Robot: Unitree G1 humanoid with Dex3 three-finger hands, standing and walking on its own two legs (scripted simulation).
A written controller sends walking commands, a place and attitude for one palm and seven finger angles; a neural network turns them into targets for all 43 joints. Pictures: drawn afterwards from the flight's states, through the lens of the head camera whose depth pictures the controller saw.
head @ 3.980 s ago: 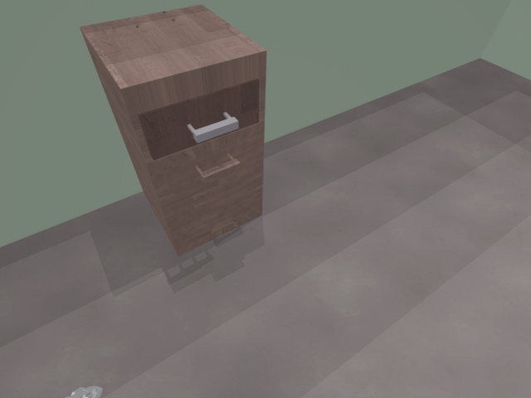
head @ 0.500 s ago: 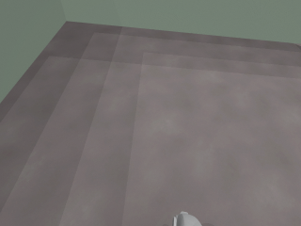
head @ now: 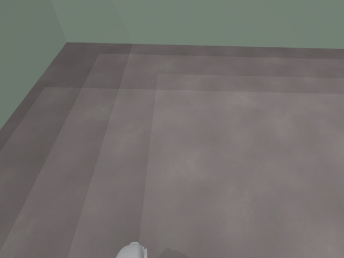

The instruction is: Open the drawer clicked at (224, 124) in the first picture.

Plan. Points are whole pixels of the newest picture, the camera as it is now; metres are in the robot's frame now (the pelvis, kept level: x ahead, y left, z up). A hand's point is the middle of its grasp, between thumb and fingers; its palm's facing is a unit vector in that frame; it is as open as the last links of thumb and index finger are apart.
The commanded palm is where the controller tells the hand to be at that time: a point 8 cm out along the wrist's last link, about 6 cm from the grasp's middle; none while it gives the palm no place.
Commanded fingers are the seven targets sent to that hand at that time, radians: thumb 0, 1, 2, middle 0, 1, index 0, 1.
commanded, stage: turn to face it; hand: left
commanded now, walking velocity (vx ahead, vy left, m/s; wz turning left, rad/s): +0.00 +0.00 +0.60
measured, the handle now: out of the picture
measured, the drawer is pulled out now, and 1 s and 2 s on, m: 0.00 0.00 0.00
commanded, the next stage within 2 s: none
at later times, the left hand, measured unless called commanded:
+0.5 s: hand out of the picture +0.09 +0.26 -0.17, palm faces +0.30 -0.92 -0.24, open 7.4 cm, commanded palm none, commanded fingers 0.00 0.90 0.90 -0.20 -0.30 -0.20 -0.30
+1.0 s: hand out of the picture -0.01 +0.17 -0.16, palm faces +0.56 -0.79 -0.25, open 7.4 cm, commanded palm none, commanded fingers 0.00 0.90 0.90 -0.20 -0.30 -0.20 -0.30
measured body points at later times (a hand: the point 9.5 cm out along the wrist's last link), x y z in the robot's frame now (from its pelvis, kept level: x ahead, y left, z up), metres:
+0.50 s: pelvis +0.06 +0.03 +0.00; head +0.09 +0.06 +0.45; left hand +0.07 +0.31 -0.15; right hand +0.19 -0.19 -0.13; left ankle +0.13 +0.11 -0.74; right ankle +0.09 -0.16 -0.67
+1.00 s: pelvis +0.06 -0.02 +0.00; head +0.11 -0.01 +0.45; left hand -0.04 +0.21 -0.14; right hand +0.28 -0.20 -0.15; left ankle -0.02 +0.11 -0.68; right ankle +0.10 -0.14 -0.74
